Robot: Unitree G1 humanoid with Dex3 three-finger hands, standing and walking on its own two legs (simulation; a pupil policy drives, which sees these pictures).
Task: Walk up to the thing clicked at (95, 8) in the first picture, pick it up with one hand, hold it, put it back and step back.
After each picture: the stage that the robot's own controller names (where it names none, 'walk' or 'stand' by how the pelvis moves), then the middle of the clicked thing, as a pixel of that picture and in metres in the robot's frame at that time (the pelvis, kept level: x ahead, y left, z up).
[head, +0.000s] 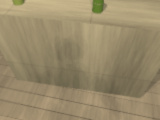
stand; (98, 2) +0.91 -0.06 +0.02
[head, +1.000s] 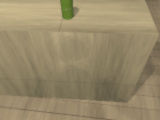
walk; (67, 7) +0.80 +0.15 +0.04
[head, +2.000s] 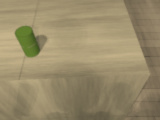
stand; (28, 42) +0.51 +0.25 +0.04
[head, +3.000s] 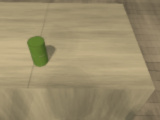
stand; (38, 52) +0.50 +0.21 +0.02
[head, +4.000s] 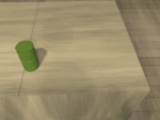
stand; (28, 56) +0.46 +0.24 +0.01
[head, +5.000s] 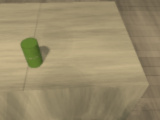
stand; (32, 53) +0.49 +0.23 +0.01
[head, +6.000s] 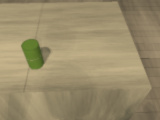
stand; (33, 54) +0.48 +0.23 +0.01
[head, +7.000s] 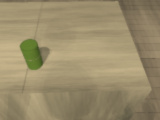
stand; (32, 55) +0.47 +0.23 +0.01
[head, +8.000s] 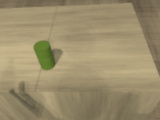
rise first; (45, 55) +0.48 +0.21 +0.01
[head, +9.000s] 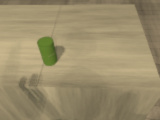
go down; (48, 51) +0.50 +0.21 +0.01
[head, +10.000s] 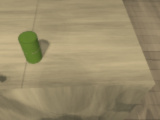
go down; (31, 48) +0.49 +0.20 +0.02
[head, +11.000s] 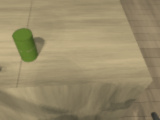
go down; (26, 46) +0.49 +0.20 +0.03
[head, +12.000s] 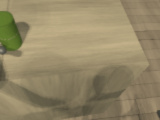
close in; (7, 32) +0.49 +0.22 +0.07
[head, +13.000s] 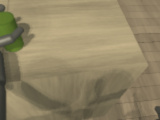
close; (8, 32) +0.50 +0.21 +0.07
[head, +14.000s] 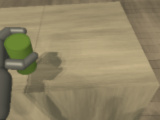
lift; (22, 55) +0.36 +0.19 +0.16
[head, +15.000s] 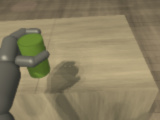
lift; (35, 56) +0.33 +0.16 +0.20
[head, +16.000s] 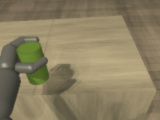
hold; (34, 63) +0.33 +0.17 +0.17
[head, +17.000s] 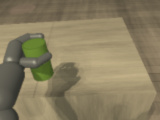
crouch; (39, 60) +0.34 +0.15 +0.18
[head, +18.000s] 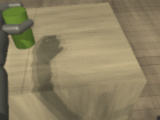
crouch; (20, 28) +0.45 +0.19 +0.19
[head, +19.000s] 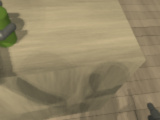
lower; (1, 28) +0.50 +0.21 +0.08
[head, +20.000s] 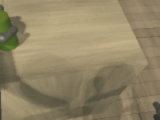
lower; (3, 31) +0.49 +0.22 +0.08
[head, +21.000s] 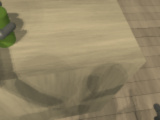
lower; (0, 28) +0.50 +0.22 +0.08
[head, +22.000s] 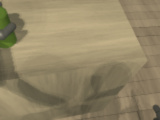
lower; (1, 28) +0.50 +0.22 +0.08
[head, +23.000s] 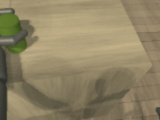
loosen; (12, 34) +0.49 +0.20 +0.08
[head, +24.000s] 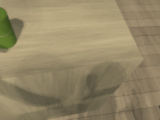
withdraw; (0, 29) +0.50 +0.21 +0.08
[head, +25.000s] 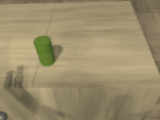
sink last; (45, 51) +0.49 +0.21 +0.04
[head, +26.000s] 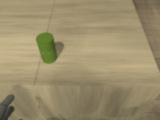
stand; (47, 48) +0.49 +0.19 +0.02
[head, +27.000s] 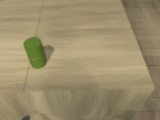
stand; (35, 53) +0.47 +0.21 +0.02
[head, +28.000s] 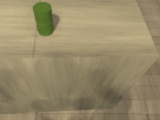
walk; (44, 20) +0.57 +0.16 +0.04
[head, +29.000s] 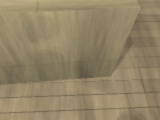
walk; out of the picture +0.82 +0.23 +0.04
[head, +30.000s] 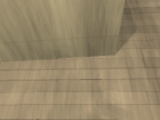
walk; out of the picture +1.19 +0.24 +0.03
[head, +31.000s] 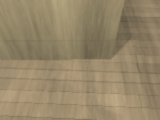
stand; out of the picture +1.25 +0.19 +0.02
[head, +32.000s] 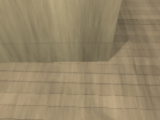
stand; out of the picture +1.25 +0.19 +0.01
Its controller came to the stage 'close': yes
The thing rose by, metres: 0.22
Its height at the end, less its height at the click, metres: +0.00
